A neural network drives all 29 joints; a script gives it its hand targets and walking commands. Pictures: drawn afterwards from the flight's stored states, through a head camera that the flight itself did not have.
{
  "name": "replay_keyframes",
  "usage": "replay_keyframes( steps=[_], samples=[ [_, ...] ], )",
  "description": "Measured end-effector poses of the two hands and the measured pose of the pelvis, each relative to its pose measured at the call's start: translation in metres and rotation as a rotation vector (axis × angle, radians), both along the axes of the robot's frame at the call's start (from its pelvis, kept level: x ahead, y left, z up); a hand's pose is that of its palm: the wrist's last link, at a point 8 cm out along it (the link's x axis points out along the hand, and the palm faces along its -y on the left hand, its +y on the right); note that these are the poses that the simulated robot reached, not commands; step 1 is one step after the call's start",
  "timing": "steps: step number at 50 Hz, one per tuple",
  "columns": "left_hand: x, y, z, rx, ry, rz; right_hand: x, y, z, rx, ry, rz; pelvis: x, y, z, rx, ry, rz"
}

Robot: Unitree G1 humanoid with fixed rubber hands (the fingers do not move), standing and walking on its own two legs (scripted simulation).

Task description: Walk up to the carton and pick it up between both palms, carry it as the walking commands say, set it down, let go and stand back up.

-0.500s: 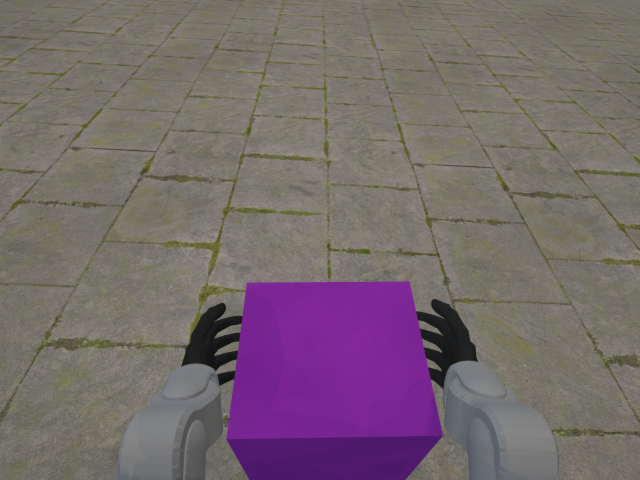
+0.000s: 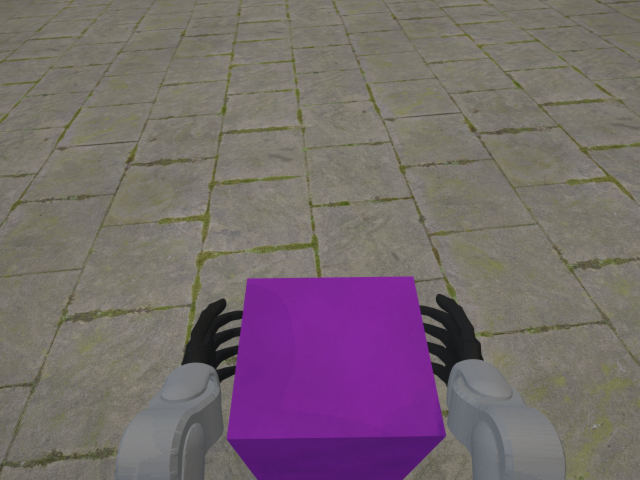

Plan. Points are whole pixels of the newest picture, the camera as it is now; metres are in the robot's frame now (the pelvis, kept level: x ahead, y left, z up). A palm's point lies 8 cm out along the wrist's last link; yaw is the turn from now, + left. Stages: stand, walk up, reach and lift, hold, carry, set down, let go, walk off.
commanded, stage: carry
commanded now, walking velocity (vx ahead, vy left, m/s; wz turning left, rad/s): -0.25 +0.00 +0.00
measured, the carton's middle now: (330, 390) +0.25 -0.01 +0.00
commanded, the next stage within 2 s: none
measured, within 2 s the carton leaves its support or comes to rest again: neither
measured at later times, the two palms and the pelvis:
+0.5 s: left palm out of the picture +0.06 +0.18 +0.10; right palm out of the picture +0.07 -0.10 +0.11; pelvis -0.17 +0.03 +0.00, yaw +2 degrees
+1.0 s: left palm out of the picture +0.00 +0.16 +0.09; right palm out of the picture +0.00 -0.11 +0.10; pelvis -0.24 +0.02 +0.00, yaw +1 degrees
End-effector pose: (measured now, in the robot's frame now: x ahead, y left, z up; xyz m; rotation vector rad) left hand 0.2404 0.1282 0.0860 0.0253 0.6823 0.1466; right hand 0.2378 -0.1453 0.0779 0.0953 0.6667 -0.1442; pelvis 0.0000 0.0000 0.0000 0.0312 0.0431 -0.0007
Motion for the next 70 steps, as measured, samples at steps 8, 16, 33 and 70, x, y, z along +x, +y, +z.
replay_keyframes(
  steps=[8, 16, 33, 70],
  samples=[
    [-0.064, 0.024, 0.008, -0.022, -0.059, 0.062, -0.045, 0.024, 0.017, -0.031, -0.06, 0.064, -0.059, 0.006, -0.002, -0.005, 0.018, 0.042],
    [-0.143, 0.058, -0.011, -0.088, -0.007, 0.11, -0.113, 0.059, 0.013, -0.092, -0.007, 0.113, -0.123, 0.026, -0.003, -0.046, 0.002, 0.059],
    [-0.214, 0.011, 0.006, -0.017, -0.027, -0.015, -0.216, 0.011, 0.013, -0.026, -0.026, -0.009, -0.214, 0.011, -0.002, -0.042, 0.006, 0.014],
    [-0.232, 0.032, 0.004, -0.046, -0.04, 0.014, -0.226, 0.032, 0.018, -0.06, -0.038, 0.024, -0.233, 0.023, -0.004, -0.04, 0.021, 0.008]
  ],
)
